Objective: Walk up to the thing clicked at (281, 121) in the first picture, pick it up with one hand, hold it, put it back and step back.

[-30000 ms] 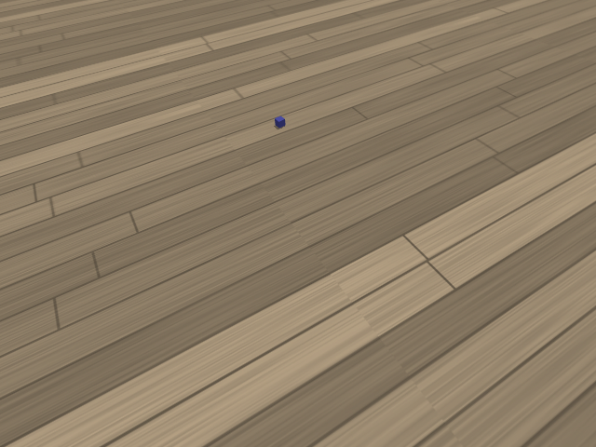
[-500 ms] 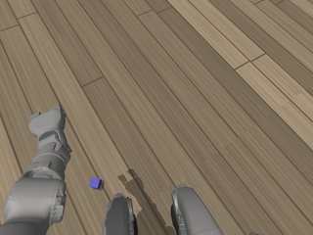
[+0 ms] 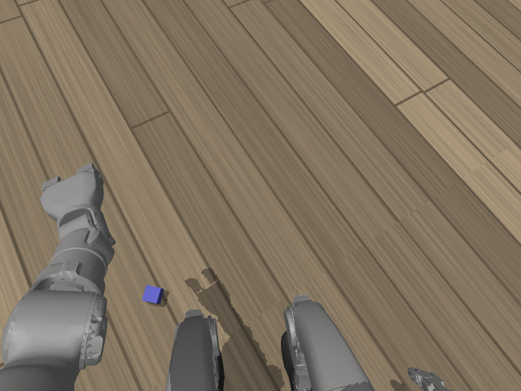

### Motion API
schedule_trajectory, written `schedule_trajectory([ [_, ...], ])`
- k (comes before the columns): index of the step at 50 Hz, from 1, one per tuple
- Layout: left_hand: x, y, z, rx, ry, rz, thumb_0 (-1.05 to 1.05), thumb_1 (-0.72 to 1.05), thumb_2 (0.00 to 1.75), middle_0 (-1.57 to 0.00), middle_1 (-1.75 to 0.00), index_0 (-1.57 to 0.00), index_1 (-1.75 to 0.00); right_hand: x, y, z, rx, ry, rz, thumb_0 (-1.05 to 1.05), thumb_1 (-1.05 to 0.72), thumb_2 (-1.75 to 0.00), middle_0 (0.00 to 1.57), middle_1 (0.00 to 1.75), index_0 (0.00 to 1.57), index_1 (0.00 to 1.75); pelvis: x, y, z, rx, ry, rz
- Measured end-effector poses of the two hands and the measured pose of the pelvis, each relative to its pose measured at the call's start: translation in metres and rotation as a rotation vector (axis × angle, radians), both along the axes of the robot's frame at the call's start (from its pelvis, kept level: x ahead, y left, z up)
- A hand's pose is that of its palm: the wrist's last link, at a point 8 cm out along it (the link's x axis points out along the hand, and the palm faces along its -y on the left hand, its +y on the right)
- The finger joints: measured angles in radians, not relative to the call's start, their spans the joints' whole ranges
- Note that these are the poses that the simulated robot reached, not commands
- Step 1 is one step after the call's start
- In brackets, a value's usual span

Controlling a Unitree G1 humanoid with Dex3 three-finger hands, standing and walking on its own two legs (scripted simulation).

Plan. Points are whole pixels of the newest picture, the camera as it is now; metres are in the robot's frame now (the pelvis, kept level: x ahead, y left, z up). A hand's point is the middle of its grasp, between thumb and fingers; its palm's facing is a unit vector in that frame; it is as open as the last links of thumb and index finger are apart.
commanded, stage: go down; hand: left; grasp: from above
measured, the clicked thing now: (153, 294) +0.34 +0.27 -0.59
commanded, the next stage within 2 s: none
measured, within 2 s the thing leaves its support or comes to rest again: neither
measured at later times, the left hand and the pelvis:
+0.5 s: hand (90, 220) +0.43 +0.27 -0.13, palm faces -0.38 -0.17 -0.91, open 11.7 cm; pelvis -0.01 +0.00 -0.02, yaw +0 degrees
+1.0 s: hand (84, 221) +0.43 +0.28 -0.13, palm faces -0.38 -0.17 -0.91, open 10.9 cm; pelvis -0.01 +0.00 -0.02, yaw -1 degrees
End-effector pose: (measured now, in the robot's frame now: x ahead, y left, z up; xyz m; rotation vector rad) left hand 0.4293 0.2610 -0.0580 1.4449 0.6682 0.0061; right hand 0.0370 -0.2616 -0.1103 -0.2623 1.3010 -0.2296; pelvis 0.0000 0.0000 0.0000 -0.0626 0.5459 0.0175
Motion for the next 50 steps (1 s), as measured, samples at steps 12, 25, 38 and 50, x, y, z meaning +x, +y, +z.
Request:
schedule_trajectory([
  [12, 0.003, 0.002, -0.009, 0.0, -0.003, 0.009, 0.0, -0.19, 0.65, -0.31, -0.9, -0.36, -0.85, -0.015, 0.002, -0.01, -0.002, 0.019, -0.018, 0.0, -0.9, -0.89, 0.2, 0.3, 0.2, 0.3, -0.004, 0.0, -0.011, -0.003, 0.013, -0.005],
  [25, 0.002, 0.01, -0.017, 0.003, -0.001, 0.023, 0.0, -0.13, 0.6, -0.37, -0.84, -0.41, -0.8, -0.014, 0.001, -0.016, -0.01, 0.013, -0.007, 0.0, -0.9, -0.89, 0.2, 0.3, 0.2, 0.3, -0.007, 0.001, -0.019, -0.006, 0.021, -0.005],
  [38, 0.001, 0.016, -0.023, 0.003, -0.003, 0.036, 0.0, -0.06, 0.54, -0.43, -0.78, -0.48, -0.74, -0.009, 0.0, -0.024, -0.008, -0.002, 0.008, 0.0, -0.9, -0.89, 0.2, 0.3, 0.2, 0.3, -0.01, 0.0, -0.027, -0.008, 0.028, -0.006],
  [50, 0.0, 0.019, -0.016, 0.002, 0.004, 0.039, 0.0, -0.01, 0.5, -0.47, -0.74, -0.52, -0.69, -0.009, 0.003, -0.018, -0.004, -0.004, 0.0, 0.0, -0.9, -0.89, 0.2, 0.3, 0.2, 0.3, -0.009, 0.002, -0.021, -0.01, 0.017, -0.004],
])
